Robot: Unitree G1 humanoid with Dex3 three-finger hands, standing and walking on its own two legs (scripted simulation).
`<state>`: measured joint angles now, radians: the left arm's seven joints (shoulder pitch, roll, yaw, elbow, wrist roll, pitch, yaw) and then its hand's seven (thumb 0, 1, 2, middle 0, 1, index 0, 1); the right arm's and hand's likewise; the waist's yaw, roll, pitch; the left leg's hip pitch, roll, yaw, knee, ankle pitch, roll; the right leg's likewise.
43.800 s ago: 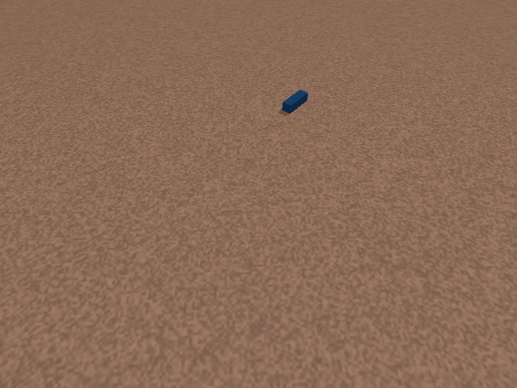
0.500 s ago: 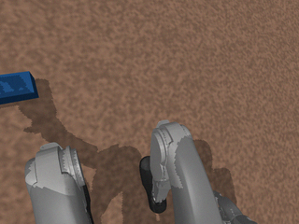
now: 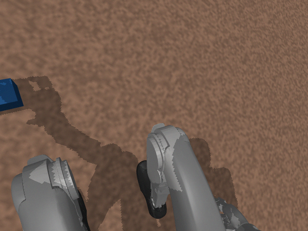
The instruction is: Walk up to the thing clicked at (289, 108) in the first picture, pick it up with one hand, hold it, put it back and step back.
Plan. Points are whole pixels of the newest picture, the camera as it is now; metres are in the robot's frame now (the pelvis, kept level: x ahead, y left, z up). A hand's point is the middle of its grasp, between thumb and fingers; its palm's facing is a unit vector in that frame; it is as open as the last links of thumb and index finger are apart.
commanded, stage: approach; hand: left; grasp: from above
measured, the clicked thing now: out of the picture +0.49 +0.36 -0.29
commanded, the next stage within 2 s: close in in 0.36 s
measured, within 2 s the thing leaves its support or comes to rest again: neither
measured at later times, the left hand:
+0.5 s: hand out of the picture +0.47 +0.36 -0.17, palm faces -0.43 -0.10 -0.90, open 14.1 cm
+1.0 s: hand out of the picture +0.46 +0.34 -0.21, palm faces -0.49 -0.11 -0.86, open 14.4 cm
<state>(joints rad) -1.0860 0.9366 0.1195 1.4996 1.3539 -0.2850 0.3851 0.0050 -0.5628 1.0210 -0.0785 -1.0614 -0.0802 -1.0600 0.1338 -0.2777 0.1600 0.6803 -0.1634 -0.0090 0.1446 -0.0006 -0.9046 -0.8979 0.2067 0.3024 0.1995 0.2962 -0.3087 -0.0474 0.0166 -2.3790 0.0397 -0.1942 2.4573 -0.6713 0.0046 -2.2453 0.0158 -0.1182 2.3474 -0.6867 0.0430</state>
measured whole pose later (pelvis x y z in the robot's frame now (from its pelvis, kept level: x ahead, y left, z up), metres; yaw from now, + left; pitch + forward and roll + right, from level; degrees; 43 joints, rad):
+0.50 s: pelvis +0.00 +0.00 +0.00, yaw +0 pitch +31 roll -12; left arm -1.04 0.99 0.12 1.44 1.32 -0.35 0.31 0.00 -0.56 1.05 -0.09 -1.06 -0.09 -1.07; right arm 0.14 -0.29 0.18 0.68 -0.17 0.01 0.14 0.00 -0.90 -0.90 0.21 0.30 0.20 0.30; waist -0.28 -0.07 0.03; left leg -2.37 0.03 -0.21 2.47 -0.67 0.01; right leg -2.23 0.02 -0.13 2.35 -0.69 0.04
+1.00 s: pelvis +0.00 +0.00 -0.01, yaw -1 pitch +30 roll -12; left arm -1.08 1.05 0.12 1.64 1.35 -0.33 0.42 0.00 -0.58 1.04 -0.08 -0.99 -0.06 -1.01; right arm 0.13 -0.29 0.25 0.66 -0.20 -0.04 0.14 0.00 -0.90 -0.90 0.21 0.30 0.20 0.30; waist -0.34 -0.10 0.10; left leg -2.38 0.04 -0.22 2.49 -0.67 0.00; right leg -2.24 0.03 -0.14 2.36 -0.67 0.05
